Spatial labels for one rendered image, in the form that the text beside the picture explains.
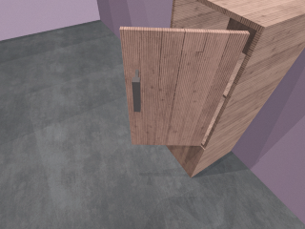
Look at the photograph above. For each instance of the handle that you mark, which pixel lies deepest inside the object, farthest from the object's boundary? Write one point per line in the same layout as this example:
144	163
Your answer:
136	92

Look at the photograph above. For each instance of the cupboard door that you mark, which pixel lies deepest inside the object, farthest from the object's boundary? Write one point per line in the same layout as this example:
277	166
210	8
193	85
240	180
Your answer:
183	75

